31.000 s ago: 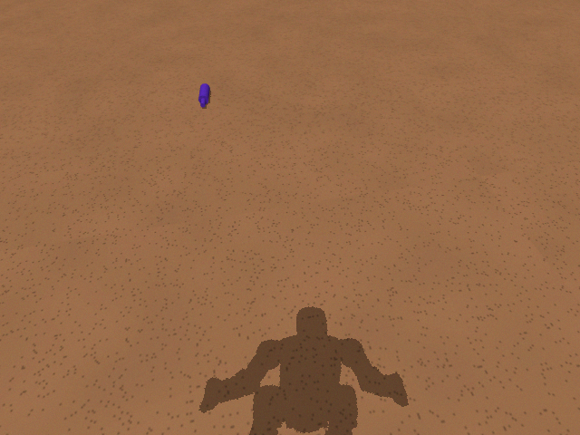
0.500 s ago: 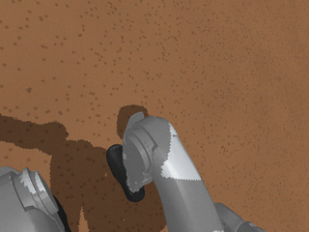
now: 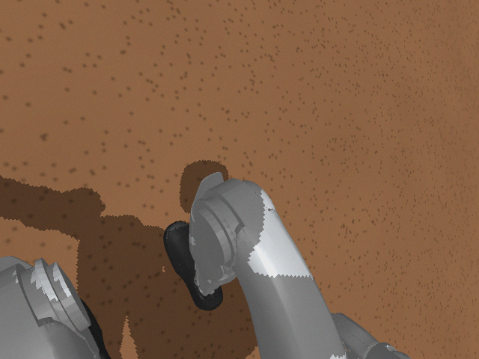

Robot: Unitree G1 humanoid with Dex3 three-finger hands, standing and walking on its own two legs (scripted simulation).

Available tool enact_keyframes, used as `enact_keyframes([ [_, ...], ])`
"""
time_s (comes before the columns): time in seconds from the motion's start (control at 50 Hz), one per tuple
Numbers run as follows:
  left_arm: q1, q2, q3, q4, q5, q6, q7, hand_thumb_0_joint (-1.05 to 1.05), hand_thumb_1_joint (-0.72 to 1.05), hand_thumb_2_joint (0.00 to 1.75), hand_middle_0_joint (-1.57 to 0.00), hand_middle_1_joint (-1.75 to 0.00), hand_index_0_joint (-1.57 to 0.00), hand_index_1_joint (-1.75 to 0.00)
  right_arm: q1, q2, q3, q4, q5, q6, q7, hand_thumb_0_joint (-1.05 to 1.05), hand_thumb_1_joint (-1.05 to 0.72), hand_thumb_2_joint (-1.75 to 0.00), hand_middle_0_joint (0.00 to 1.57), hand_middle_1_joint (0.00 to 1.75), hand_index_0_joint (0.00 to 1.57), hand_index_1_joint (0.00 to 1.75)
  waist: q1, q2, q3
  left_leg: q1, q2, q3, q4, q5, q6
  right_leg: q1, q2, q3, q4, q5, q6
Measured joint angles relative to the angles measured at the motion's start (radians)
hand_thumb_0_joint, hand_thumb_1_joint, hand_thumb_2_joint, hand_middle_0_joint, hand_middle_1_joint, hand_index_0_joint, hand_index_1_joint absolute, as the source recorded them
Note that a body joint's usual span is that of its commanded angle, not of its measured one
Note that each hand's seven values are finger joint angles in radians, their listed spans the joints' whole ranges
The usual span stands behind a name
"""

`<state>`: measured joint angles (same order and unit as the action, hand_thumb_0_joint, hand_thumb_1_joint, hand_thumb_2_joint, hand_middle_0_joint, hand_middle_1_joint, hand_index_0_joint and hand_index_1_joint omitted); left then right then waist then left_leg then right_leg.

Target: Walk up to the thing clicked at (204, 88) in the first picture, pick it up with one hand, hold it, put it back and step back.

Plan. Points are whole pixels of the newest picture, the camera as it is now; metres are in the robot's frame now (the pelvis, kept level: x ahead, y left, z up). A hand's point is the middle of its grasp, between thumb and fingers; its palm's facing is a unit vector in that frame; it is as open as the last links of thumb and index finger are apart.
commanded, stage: withdraw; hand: left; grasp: from above
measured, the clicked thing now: out of the picture +0.47 +0.33 -0.28
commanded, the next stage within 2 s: home in 0.88 s
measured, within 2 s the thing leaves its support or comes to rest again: neither
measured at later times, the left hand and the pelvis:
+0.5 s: hand out of the picture +0.48 +0.32 -0.15, palm faces -0.32 -0.08 -0.94, open 13.4 cm; pelvis +0.01 +0.00 +0.02, yaw +3 degrees
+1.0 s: hand out of the picture +0.44 +0.29 -0.11, palm faces -0.50 -0.08 -0.86, open 12.8 cm; pelvis -0.01 -0.01 +0.05, yaw +9 degrees
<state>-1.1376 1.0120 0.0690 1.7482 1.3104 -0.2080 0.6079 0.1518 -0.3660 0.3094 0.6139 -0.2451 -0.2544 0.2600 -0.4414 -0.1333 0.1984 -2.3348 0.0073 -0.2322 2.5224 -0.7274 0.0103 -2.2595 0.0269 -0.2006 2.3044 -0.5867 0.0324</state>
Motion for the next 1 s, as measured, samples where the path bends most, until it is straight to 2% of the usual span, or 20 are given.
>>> enact_keyframes([
  [0.2, 0.007, 0.002, 0.018, -0.019, -0.002, 0.009, -0.002, 0.0, -0.34, 0.88, -0.22, -0.87, -0.22, -0.87, 0.007, -0.001, -0.004, -0.006, 0.001, 0.003, -0.001, 0.0, -0.9, -0.9, 0.2, 0.3, 0.2, 0.3, -0.001, 0.0, 0.001, 0.0, 0.0, -0.001, -0.002, 0.002, 0.001, 0.002, 0.0, -0.001, -0.004, 0.002, 0.001],
  [0.26, 0.025, -0.023, 0.035, -0.073, -0.005, 0.024, -0.003, 0.0, -0.35, 0.88, -0.22, -0.86, -0.22, -0.86, 0.026, 0.004, -0.025, -0.004, 0.003, 0.003, 0.004, 0.0, -0.91, -0.9, 0.2, 0.3, 0.2, 0.3, 0.013, 0.009, -0.016, -0.003, 0.0, 0.004, -0.009, 0.001, 0.0, -0.003, -0.001, 0.003, -0.007, 0.0, -0.001],
  [0.36, 0.079, -0.099, 0.049, -0.208, -0.037, 0.073, -0.025, 0.0, -0.36, 0.88, -0.22, -0.86, -0.22, -0.86, 0.061, 0.018, -0.08, 0.023, 0.025, 0.017, 0.028, 0.0, -0.91, -0.9, 0.2, 0.3, 0.2, 0.3, 0.046, 0.049, -0.09, -0.012, -0.003, 0.017, -0.027, -0.005, -0.005, -0.019, -0.007, 0.014, -0.01, -0.014, -0.008],
  [0.42, 0.111, -0.165, 0.016, -0.291, -0.067, 0.113, -0.067, 0.0, -0.37, 0.89, -0.21, -0.86, -0.21, -0.86, 0.074, 0.03, -0.121, 0.051, 0.055, 0.043, 0.04, 0.0, -0.91, -0.9, 0.2, 0.3, 0.2, 0.3, 0.077, 0.084, -0.159, -0.015, -0.007, 0.034, -0.046, -0.007, -0.007, -0.027, -0.014, 0.027, -0.014, -0.026, -0.013],
  [0.5, 0.149, -0.237, -0.03, -0.368, -0.118, 0.164, -0.158, 0.0, -0.37, 0.9, -0.21, -0.85, -0.2, -0.86, 0.061, 0.041, -0.174, 0.073, 0.093, 0.095, 0.037, 0.0, -0.91, -0.91, 0.2, 0.3, 0.2, 0.3, 0.118, 0.132, -0.232, 0.003, -0.006, 0.066, -0.085, -0.005, -0.001, -0.019, -0.02, 0.054, -0.031, -0.035, -0.015],
  [0.58, 0.174, -0.306, -0.088, -0.442, -0.162, 0.189, -0.272, 0.0, -0.37, 0.9, -0.22, -0.85, -0.21, -0.86, 0.039, 0.053, -0.221, 0.075, 0.127, 0.151, 0.011, 0.0, -0.91, -0.91, 0.2, 0.3, 0.2, 0.3, 0.164, 0.163, -0.278, 0.049, -0.006, 0.104, -0.146, 0.006, 0.003, 0.015, -0.025, 0.086, -0.065, -0.037, -0.016],
  [0.66, 0.161, -0.363, -0.139, -0.453, -0.187, 0.181, -0.36, 0.0, -0.36, 0.9, -0.23, -0.83, -0.22, -0.85, 0.018, 0.057, -0.242, 0.063, 0.147, 0.195, -0.033, 0.0, -0.91, -0.91, 0.2, 0.3, 0.2, 0.3, 0.195, 0.173, -0.302, 0.103, -0.011, 0.131, -0.212, 0.027, 0.001, 0.058, -0.032, 0.109, -0.107, -0.03, -0.022],
  [0.74, 0.132, -0.385, -0.157, -0.428, -0.177, 0.145, -0.406, 0.0, -0.34, 0.89, -0.25, -0.82, -0.24, -0.84, 0.001, 0.056, -0.245, 0.039, 0.151, 0.217, -0.088, 0.0, -0.91, -0.91, 0.2, 0.3, 0.2, 0.3, 0.198, 0.168, -0.298, 0.141, -0.015, 0.139, -0.259, 0.052, -0.004, 0.092, -0.037, 0.117, -0.142, -0.015, -0.029],
  [0.8, 0.113, -0.387, -0.156, -0.403, -0.158, 0.111, -0.408, 0.0, -0.33, 0.89, -0.26, -0.82, -0.25, -0.84, -0.003, 0.052, -0.245, 0.031, 0.15, 0.223, -0.123, 0.0, -0.91, -0.91, 0.2, 0.3, 0.2, 0.3, 0.19, 0.16, -0.291, 0.151, -0.018, 0.142, -0.277, 0.066, -0.007, 0.101, -0.04, 0.119, -0.154, -0.005, -0.032],
  [0.92, 0.075, -0.369, -0.15, -0.294, -0.108, 0.066, -0.348, 0.0, -0.32, 0.88, -0.26, -0.82, -0.26, -0.83, 0.01, 0.041, -0.234, 0.05, 0.14, 0.221, -0.159, 0.0, -0.9, -0.9, 0.2, 0.3, 0.2, 0.3, 0.163, 0.142, -0.283, 0.126, -0.02, 0.143, -0.262, 0.076, -0.009, 0.073, -0.042, 0.121, -0.136, 0.005, -0.033],
  [1.0, 0.059, -0.341, -0.129, -0.226, -0.076, 0.039, -0.294, 0.0, -0.3, 0.87, -0.27, -0.81, -0.26, -0.82, 0.029, 0.043, -0.219, 0.069, 0.128, 0.207, -0.165, 0.0, -0.9, -0.9, 0.2, 0.3, 0.2, 0.3, 0.143, 0.132, -0.268, 0.086, -0.021, 0.14, -0.224, 0.074, -0.007, 0.038, -0.042, 0.118, -0.103, 0.004, -0.03],
])
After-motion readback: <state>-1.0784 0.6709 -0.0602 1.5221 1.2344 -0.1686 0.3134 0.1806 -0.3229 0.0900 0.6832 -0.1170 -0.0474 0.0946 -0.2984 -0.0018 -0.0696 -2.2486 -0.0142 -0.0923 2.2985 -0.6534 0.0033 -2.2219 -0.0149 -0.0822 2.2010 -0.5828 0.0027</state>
